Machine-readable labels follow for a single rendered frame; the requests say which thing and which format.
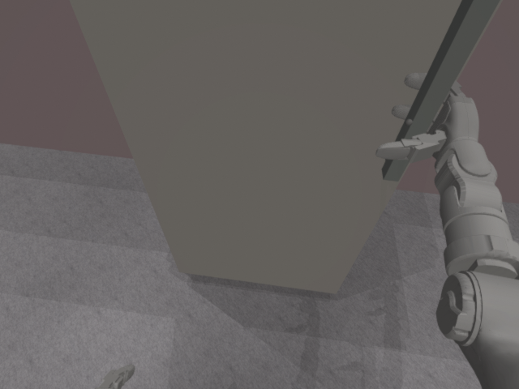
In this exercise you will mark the robot right hand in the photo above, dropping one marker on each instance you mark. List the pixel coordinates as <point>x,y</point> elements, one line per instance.
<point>457,120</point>

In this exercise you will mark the robot right forearm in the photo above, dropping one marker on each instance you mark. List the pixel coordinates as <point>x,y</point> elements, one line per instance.
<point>474,221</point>

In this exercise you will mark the fridge door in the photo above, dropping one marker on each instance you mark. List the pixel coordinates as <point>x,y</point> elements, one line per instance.
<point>254,124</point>

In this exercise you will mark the right robot upper arm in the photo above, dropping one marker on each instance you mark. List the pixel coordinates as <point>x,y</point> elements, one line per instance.
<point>480,312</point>

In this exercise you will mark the robot left hand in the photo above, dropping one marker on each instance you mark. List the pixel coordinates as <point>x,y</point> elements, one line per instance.
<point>116,379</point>

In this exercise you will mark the handle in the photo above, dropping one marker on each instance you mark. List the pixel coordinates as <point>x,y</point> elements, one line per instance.
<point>464,31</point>

